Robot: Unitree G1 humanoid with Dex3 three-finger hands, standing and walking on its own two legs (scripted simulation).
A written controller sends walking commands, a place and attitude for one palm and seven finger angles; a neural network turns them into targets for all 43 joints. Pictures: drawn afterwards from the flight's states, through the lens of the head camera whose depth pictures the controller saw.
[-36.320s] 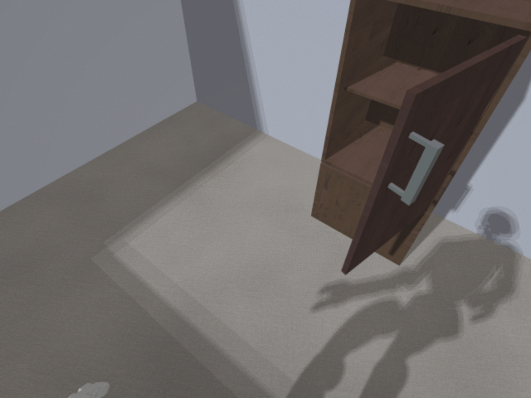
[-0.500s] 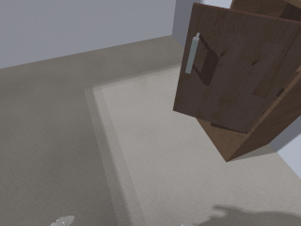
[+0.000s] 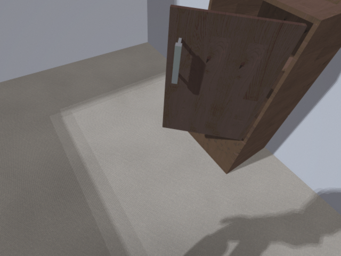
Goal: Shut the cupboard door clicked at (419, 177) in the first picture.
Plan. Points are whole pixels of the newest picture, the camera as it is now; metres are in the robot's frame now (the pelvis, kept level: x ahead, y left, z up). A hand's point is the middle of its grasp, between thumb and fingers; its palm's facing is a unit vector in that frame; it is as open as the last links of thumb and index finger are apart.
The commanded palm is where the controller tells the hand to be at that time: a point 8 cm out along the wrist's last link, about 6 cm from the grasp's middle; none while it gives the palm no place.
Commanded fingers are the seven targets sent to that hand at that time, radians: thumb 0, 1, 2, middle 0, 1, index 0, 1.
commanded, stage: turn to face it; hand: left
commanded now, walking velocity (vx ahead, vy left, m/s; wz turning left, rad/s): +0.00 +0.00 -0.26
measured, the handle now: (177, 61) +0.73 +0.02 +0.04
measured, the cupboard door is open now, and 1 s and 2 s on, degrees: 46 46 46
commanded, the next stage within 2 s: take the last steps up to it in 0.06 s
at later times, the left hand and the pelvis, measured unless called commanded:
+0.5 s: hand out of the picture +0.08 +0.15 -0.16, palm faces -0.07 -0.98 -0.20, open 7.4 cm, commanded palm none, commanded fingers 0.00 0.90 0.90 -0.20 -0.30 -0.20 -0.30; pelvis +0.04 -0.03 +0.01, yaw -6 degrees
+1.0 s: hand (134, 199) +0.29 +0.12 -0.16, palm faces -0.18 -0.97 -0.19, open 7.4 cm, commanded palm none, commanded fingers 0.00 0.90 0.90 -0.20 -0.30 -0.20 -0.30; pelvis +0.18 -0.05 +0.01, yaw -10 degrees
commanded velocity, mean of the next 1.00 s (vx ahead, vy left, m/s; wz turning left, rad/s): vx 0.22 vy -0.07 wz -0.11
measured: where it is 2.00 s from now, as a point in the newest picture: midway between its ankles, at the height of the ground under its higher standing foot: outside the picture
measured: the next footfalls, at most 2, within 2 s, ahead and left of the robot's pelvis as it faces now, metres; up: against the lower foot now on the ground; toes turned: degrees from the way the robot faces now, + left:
right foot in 0.30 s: +0.02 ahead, -0.13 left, +0.00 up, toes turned -8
left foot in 0.66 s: +0.19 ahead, +0.07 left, +0.00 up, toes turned +0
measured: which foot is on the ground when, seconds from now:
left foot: down 0.00-0.30, up 0.32-0.64, down 0.66-1.00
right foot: up 0.00-0.28, down 0.30-0.66, up 0.68-1.00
